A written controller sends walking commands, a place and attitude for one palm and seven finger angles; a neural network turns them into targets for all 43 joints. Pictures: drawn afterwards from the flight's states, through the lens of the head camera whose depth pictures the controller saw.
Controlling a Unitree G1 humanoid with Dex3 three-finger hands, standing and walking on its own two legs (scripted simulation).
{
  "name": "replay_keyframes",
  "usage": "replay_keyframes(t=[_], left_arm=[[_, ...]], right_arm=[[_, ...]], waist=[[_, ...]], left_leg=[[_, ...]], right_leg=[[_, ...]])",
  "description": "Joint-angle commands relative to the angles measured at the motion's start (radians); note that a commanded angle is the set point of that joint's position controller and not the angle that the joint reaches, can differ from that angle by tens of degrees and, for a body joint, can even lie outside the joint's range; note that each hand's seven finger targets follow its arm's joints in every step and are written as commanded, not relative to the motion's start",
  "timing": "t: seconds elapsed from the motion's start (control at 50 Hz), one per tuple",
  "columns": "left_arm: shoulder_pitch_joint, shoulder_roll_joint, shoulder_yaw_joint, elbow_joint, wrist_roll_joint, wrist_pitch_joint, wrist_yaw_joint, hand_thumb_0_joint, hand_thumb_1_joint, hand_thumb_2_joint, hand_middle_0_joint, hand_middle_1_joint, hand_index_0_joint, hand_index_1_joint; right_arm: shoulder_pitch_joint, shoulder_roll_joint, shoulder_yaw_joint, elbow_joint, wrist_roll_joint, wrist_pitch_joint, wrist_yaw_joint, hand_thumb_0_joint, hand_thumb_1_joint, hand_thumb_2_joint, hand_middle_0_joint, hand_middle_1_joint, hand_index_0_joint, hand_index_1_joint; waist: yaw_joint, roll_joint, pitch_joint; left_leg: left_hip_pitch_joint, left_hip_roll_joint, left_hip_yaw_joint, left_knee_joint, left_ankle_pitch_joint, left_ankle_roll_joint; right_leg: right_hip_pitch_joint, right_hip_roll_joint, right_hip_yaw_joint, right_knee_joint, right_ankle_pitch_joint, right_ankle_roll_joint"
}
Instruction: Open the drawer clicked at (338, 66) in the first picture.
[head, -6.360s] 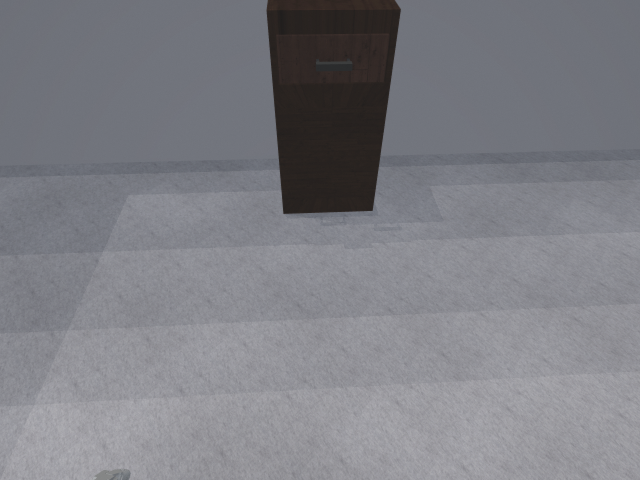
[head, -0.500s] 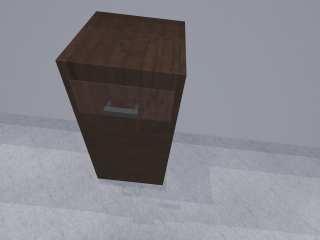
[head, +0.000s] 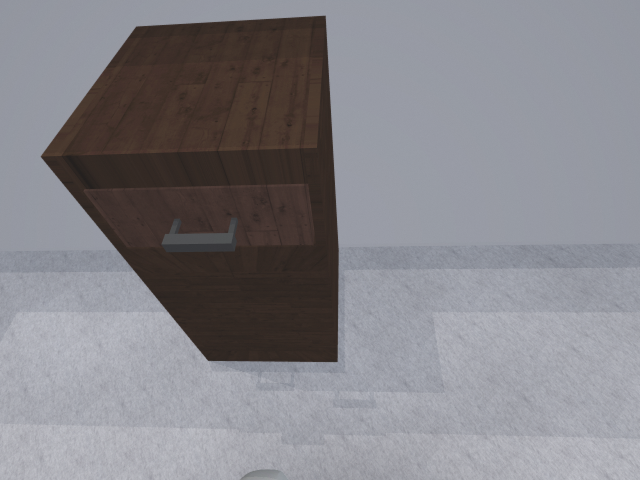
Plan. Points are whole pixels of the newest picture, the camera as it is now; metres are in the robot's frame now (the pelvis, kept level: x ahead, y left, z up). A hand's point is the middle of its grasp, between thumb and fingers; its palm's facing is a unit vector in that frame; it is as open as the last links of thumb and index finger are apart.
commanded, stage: come to a stop and stand still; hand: left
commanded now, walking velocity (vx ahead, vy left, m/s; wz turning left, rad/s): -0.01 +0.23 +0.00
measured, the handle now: (202, 233) +0.50 +0.25 -0.05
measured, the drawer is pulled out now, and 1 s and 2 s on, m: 0.00 0.00 0.00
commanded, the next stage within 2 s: look again from close up in 0.82 s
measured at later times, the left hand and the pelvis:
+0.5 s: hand out of the picture -0.04 +0.23 -0.17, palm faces +0.10 -0.97 -0.23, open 7.4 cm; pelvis -0.05 +0.03 +0.01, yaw +1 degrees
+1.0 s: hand out of the picture -0.07 +0.20 -0.17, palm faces +0.01 -0.99 -0.17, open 7.3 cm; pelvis -0.06 +0.04 +0.01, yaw +0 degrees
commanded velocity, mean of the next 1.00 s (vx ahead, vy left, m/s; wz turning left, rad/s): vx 0.01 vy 0.03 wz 0.00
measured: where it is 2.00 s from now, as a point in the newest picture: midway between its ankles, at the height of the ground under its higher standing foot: outside the picture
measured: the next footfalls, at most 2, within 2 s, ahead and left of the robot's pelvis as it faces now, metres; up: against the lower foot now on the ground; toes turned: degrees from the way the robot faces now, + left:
left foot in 0.44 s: -0.02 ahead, +0.16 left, +0.00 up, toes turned +3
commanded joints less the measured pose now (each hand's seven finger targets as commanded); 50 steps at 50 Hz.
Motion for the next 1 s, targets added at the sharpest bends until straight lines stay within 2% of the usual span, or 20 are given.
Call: replay_keyframes(t=[0.0,0.16,0.26,0.34,0.38,0.4,0.42,0.44,0.46,0.52,0.58,0.6,0.66,0.76,0.88,0.9,0.92,0.94,0.96,0.98], left_arm=[[0.046,0.188,0.046,-0.056,-0.001,-0.014,0.019,0.0,0.9,0.9,-0.2,-0.3,-0.2,-0.3],[0.082,0.205,0.054,-0.056,0.005,-0.015,0.014,0.0,0.9,0.9,-0.2,-0.3,-0.2,-0.3],[0.084,0.224,0.056,-0.043,0.013,-0.006,0.001,0.0,0.9,0.9,-0.2,-0.3,-0.2,-0.3],[0.041,0.211,0.052,-0.029,0.006,0.002,0.001,0.0,0.9,0.9,-0.2,-0.3,-0.2,-0.3],[0.038,0.159,0.036,-0.021,-0.007,0.01,0.0,0.0,0.9,0.9,-0.2,-0.3,-0.2,-0.3],[0.053,0.115,0.024,-0.022,-0.014,0.014,-0.006,0.0,0.9,0.9,-0.2,-0.3,-0.2,-0.3],[0.064,0.086,0.017,-0.027,-0.011,0.012,-0.011,0.0,0.9,0.9,-0.2,-0.3,-0.2,-0.3],[0.055,0.08,0.015,-0.014,-0.005,0.015,-0.014,0.0,0.9,0.9,-0.2,-0.3,-0.2,-0.3],[0.066,0.08,0.012,0.011,0.001,0.02,-0.013,0.0,0.9,0.9,-0.2,-0.3,-0.2,-0.3],[0.128,0.071,-0.003,0.062,-0.003,0.009,-0.018,0.0,0.9,0.9,-0.2,-0.3,-0.2,-0.3],[0.161,0.084,-0.018,0.098,-0.009,-0.015,-0.01,0.0,0.9,0.9,-0.2,-0.3,-0.2,-0.3],[0.165,0.096,-0.02,0.106,-0.012,-0.021,-0.005,0.0,0.9,0.9,-0.2,-0.3,-0.2,-0.3],[0.147,0.086,-0.022,0.12,-0.018,-0.03,0.001,0.0,0.9,0.9,-0.2,-0.3,-0.2,-0.3],[0.143,0.061,-0.025,0.128,-0.017,-0.02,0.004,0.0,0.9,0.9,-0.2,-0.3,-0.2,-0.3],[0.159,0.049,-0.025,0.132,-0.017,-0.02,0.006,0.0,0.9,0.9,-0.2,-0.3,-0.2,-0.3],[0.226,0.084,-0.031,0.153,-0.001,-0.055,0.047,0.0,0.9,0.9,-0.2,-0.3,-0.2,-0.3],[0.214,0.124,-0.031,0.142,-0.006,-0.07,0.034,0.0,0.9,0.9,-0.2,-0.3,-0.2,-0.3],[0.203,0.101,-0.029,0.111,-0.009,-0.071,0.032,0.0,0.9,0.9,-0.2,-0.3,-0.2,-0.3],[0.179,0.092,-0.031,0.099,-0.013,-0.065,0.026,0.0,0.9,0.9,-0.2,-0.3,-0.2,-0.3],[0.163,0.084,-0.031,0.091,-0.015,-0.055,0.021,0.0,0.9,0.9,-0.2,-0.3,-0.2,-0.3]], right_arm=[[0.044,-0.066,-0.015,-0.041,-0.003,0.0,0.006,0.0,-0.9,-0.9,0.2,0.3,0.2,0.3],[0.026,-0.073,-0.003,-0.062,-0.008,-0.002,0.022,0.0,-0.9,-0.9,0.2,0.3,0.2,0.3],[0.022,-0.056,0.01,-0.07,0.0,-0.019,0.023,0.0,-0.9,-0.9,0.2,0.3,0.2,0.3],[0.143,-0.04,0.023,-0.032,0.001,-0.036,0.016,0.0,-0.9,-0.9,0.2,0.3,0.2,0.3],[0.204,-0.058,0.028,-0.002,-0.002,-0.052,0.01,0.0,-0.9,-0.9,0.2,0.3,0.2,0.3],[0.185,-0.103,0.023,-0.014,-0.011,-0.056,0.007,0.0,-0.9,-0.9,0.2,0.3,0.2,0.3],[0.148,-0.144,0.02,-0.042,-0.011,-0.054,0.003,0.0,-0.9,-0.9,0.2,0.3,0.2,0.3],[0.082,-0.144,0.024,-0.046,-0.012,-0.056,-0.002,0.0,-0.9,-0.9,0.2,0.3,0.2,0.3],[0.034,-0.121,0.03,-0.043,-0.009,-0.058,-0.004,0.0,-0.9,-0.9,0.2,0.3,0.2,0.3],[0.032,-0.088,0.043,-0.021,-0.002,-0.063,-0.013,0.0,-0.9,-0.9,0.2,0.3,0.2,0.3],[0.117,-0.055,0.051,0.019,0.005,-0.078,-0.016,0.0,-0.9,-0.9,0.2,0.3,0.2,0.3],[0.14,-0.045,0.051,0.029,0.009,-0.084,-0.015,0.0,-0.9,-0.9,0.2,0.3,0.2,0.3],[0.171,-0.041,0.052,0.056,0.009,-0.079,-0.018,0.0,-0.9,-0.9,0.2,0.3,0.2,0.3],[0.177,-0.018,0.062,0.083,0.007,-0.079,-0.018,0.0,-0.9,-0.9,0.2,0.3,0.2,0.3],[0.198,0.0,0.063,0.094,0.004,-0.08,-0.019,0.0,-0.9,-0.9,0.2,0.3,0.2,0.3],[0.093,-0.042,0.064,0.022,0.011,-0.1,-0.002,0.0,-0.9,-0.9,0.2,0.3,0.2,0.3],[0.107,-0.018,0.07,-0.011,0.013,-0.091,0.004,0.0,-0.9,-0.9,0.2,0.3,0.2,0.3],[0.211,0.013,0.07,-0.009,0.002,-0.092,0.001,0.0,-0.9,-0.9,0.2,0.3,0.2,0.3],[0.219,0.006,0.069,-0.002,0.001,-0.094,-0.002,0.0,-0.9,-0.9,0.2,0.3,0.2,0.3],[0.218,-0.001,0.068,0.001,0.003,-0.092,-0.006,0.0,-0.9,-0.9,0.2,0.3,0.2,0.3]], waist=[[0.018,-0.185,-0.123],[0.05,-0.212,-0.136],[0.062,-0.24,-0.095],[0.009,-0.232,-0.114],[-0.011,-0.099,-0.102],[-0.002,0.074,-0.052],[0.015,0.138,-0.03],[0.029,0.17,-0.002],[0.043,0.203,0.021],[0.058,0.137,0.012],[0.035,0.0,-0.038],[0.02,0.005,-0.07],[0.002,-0.146,-0.121],[0.008,-0.066,-0.027],[0.01,-0.037,-0.013],[0.042,-0.055,-0.004],[-0.001,-0.087,-0.049],[-0.025,-0.1,-0.19],[-0.022,-0.066,-0.233],[-0.02,-0.039,-0.19]], left_leg=[[-0.127,-0.011,-0.092,0.305,0.057,-0.022],[-0.103,-0.003,-0.066,0.091,0.115,-0.039],[0.02,-0.009,-0.01,-0.14,0.082,-0.011],[0.173,-0.015,0.023,-0.384,0.188,0.008],[0.289,0.03,-0.028,-0.564,0.222,0.027],[0.191,0.148,-0.187,-0.661,0.092,0.068],[0.042,0.247,-0.279,-0.75,-0.026,0.104],[-0.063,0.252,-0.307,-0.801,-0.078,0.126],[-0.102,0.225,-0.26,-0.812,-0.065,0.126],[-0.018,0.16,-0.153,-0.723,0.124,0.111],[0.101,0.09,-0.096,-0.57,0.382,0.071],[0.147,0.073,-0.074,-0.545,0.435,0.057],[0.22,0.077,-0.055,-0.512,0.482,0.037],[0.158,0.075,-0.062,-0.567,0.367,0.037],[0.144,0.07,-0.064,-0.577,0.341,0.036],[0.08,0.085,-0.016,-0.37,0.446,0.009],[0.106,0.054,-0.01,-0.393,0.386,0.01],[0.13,0.035,-0.023,-0.403,0.303,0.026],[0.149,0.037,-0.029,-0.408,0.352,0.036],[0.142,0.053,-0.04,-0.42,0.391,0.039]], right_leg=[[0.151,-0.304,0.242,-0.23,0.738,-0.134],[0.203,-0.281,0.256,-0.321,0.333,-0.111],[0.101,-0.258,0.266,-0.384,0.09,-0.115],[0.02,-0.209,0.228,-0.373,-0.041,-0.069],[-0.103,-0.126,0.169,-0.276,-0.136,-0.006],[-0.127,-0.051,0.099,-0.185,-0.122,0.03],[-0.061,-0.021,0.021,-0.082,-0.056,0.047],[-0.009,-0.014,0.017,-0.017,-0.036,0.058],[0.033,-0.02,0.032,0.04,-0.033,0.057],[0.042,-0.025,0.052,0.006,0.0,0.053],[0.113,-0.058,0.111,-0.236,0.221,0.047],[0.127,-0.087,0.124,-0.245,0.281,0.039],[0.122,-0.085,0.129,-0.229,0.348,0.025],[0.087,-0.068,0.123,-0.268,0.162,0.033],[0.091,-0.064,0.12,-0.272,0.152,0.03],[0.094,-0.117,0.153,-0.215,0.508,0.024],[0.126,-0.139,0.154,-0.194,0.668,0.01],[0.204,-0.136,0.155,-0.141,0.617,0.0],[0.218,-0.119,0.138,-0.122,0.557,-0.001],[0.176,-0.099,0.12,-0.13,0.419,0.001]])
